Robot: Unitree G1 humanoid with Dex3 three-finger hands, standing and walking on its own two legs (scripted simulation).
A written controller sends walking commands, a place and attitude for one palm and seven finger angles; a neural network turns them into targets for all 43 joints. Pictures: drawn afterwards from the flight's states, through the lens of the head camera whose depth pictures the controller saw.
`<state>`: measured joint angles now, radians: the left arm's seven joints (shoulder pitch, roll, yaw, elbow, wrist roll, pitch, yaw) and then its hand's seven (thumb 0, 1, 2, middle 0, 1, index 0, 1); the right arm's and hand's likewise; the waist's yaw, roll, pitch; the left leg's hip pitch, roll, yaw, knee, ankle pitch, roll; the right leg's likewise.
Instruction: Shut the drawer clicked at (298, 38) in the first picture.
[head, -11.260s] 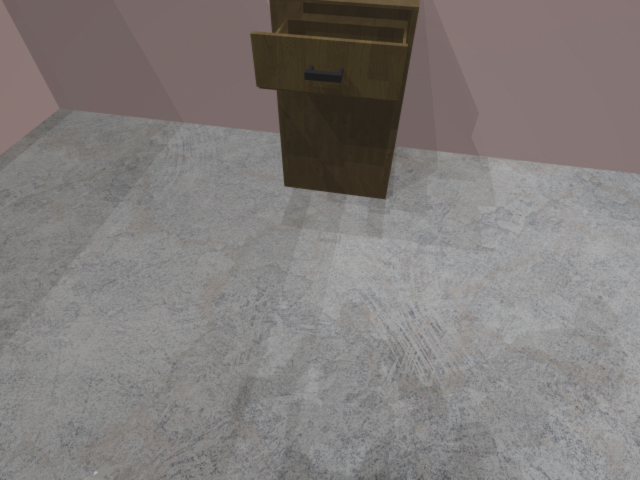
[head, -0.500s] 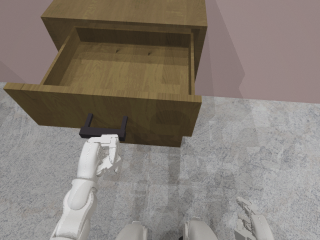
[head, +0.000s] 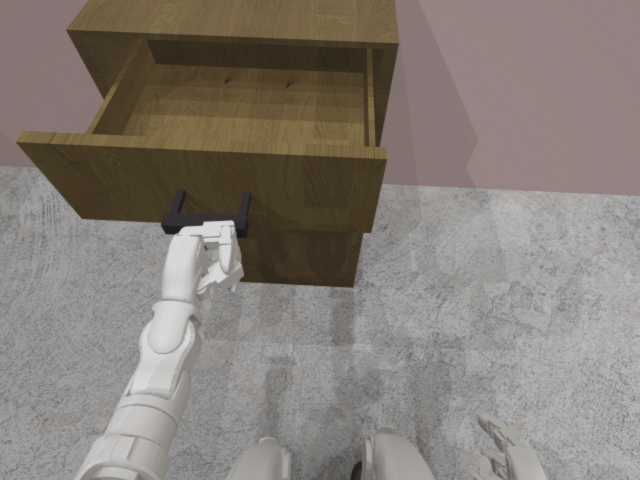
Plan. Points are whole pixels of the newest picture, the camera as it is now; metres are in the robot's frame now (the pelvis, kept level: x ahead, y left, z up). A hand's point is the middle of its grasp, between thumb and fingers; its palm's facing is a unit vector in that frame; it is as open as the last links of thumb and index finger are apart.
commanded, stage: push the drawer shut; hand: left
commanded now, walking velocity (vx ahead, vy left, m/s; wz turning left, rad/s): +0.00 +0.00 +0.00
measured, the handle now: (209, 211) +0.45 +0.16 +0.05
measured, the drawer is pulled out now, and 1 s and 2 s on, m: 0.23 0.09 0.00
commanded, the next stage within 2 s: none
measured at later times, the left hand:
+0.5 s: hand (247, 214) +0.44 +0.11 +0.04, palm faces -0.05 -1.00 -0.05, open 3.0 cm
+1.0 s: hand (252, 181) +0.50 +0.10 +0.04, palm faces -0.05 -1.00 -0.05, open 3.0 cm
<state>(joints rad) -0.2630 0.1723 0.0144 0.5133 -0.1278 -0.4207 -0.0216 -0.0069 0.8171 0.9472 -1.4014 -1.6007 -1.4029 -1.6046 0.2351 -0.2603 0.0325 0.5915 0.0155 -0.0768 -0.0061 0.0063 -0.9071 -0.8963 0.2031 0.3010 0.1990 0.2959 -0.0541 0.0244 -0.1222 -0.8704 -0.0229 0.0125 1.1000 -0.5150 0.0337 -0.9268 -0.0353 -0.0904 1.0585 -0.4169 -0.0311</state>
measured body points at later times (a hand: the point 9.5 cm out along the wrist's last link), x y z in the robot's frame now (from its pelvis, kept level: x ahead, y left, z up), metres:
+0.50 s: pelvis +0.00 +0.00 +0.00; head +0.11 +0.00 +0.44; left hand +0.44 +0.16 +0.05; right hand +0.07 -0.26 -0.12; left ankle +0.01 +0.10 -0.66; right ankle +0.05 -0.11 -0.66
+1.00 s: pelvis +0.00 +0.01 -0.01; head +0.13 +0.01 +0.42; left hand +0.50 +0.16 +0.05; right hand +0.02 -0.26 -0.13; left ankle +0.01 +0.10 -0.66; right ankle +0.05 -0.11 -0.66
